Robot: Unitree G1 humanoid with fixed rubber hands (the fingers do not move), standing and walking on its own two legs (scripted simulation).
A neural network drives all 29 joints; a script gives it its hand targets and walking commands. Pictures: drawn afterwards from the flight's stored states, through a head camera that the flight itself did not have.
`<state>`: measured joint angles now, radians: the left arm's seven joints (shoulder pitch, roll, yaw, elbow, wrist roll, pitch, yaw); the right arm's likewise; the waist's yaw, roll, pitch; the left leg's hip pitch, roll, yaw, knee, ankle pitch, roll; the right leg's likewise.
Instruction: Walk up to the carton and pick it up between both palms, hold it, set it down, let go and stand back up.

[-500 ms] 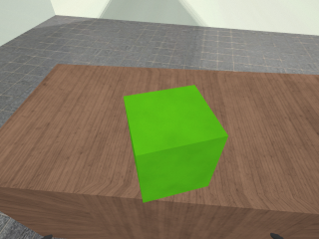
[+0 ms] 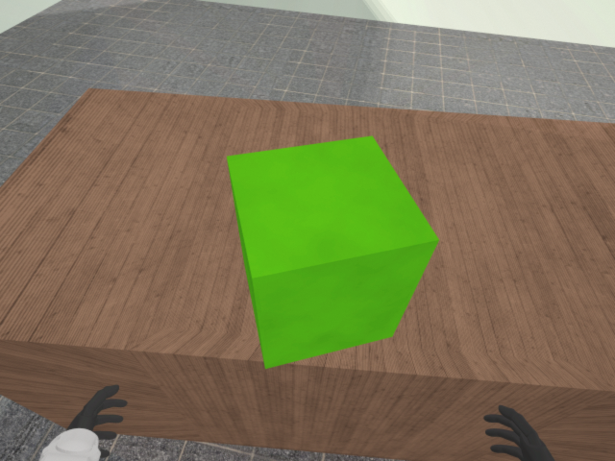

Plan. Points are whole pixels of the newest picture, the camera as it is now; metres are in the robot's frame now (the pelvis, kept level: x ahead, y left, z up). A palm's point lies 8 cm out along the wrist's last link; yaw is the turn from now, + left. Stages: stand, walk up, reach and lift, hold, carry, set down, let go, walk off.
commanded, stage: reach and lift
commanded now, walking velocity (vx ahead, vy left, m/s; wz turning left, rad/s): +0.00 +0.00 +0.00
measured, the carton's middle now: (317, 255) +0.41 +0.00 +0.03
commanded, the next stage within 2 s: none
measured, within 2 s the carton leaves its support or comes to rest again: neither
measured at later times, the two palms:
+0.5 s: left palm (102, 432) +0.18 +0.25 -0.03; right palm (554, 444) +0.18 -0.30 -0.05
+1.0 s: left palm (142, 422) +0.18 +0.20 -0.01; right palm (559, 434) +0.18 -0.29 -0.01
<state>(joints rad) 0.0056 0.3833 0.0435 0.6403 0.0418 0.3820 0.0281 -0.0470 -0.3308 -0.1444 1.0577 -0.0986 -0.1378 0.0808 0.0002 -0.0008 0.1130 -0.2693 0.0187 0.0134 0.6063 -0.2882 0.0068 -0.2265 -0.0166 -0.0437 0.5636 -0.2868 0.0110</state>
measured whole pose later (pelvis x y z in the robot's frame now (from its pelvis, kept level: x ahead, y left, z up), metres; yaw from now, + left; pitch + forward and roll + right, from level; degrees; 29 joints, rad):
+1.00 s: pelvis +0.03 -0.02 +0.02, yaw -2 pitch -4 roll +0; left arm 0.37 0.11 0.05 0.14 0.03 0.15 0.14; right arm 0.29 -0.38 -0.02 0.50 0.20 -0.15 0.19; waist 0.03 -0.01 0.01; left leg -0.04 0.04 0.04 0.29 -0.18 -0.02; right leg -0.03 0.01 -0.02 0.29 -0.19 -0.02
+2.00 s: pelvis +0.02 -0.04 +0.02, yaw -2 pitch -4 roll +0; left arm 0.29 0.02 0.00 -0.29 0.01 0.30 0.23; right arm 0.18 -0.37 0.05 0.14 0.38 -0.06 0.08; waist 0.06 -0.03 0.05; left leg -0.05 0.06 0.04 0.27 -0.15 -0.05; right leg -0.05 0.04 -0.02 0.30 -0.18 -0.05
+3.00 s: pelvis +0.01 -0.05 +0.02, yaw -2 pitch +0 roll +1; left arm -0.34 0.08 0.23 -0.17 -0.05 0.82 0.17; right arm -0.58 -0.45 0.10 0.44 0.47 0.35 0.00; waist 0.09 -0.01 -0.04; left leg -0.15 0.07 0.04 0.28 -0.13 -0.06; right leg -0.16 0.04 -0.02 0.33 -0.17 -0.05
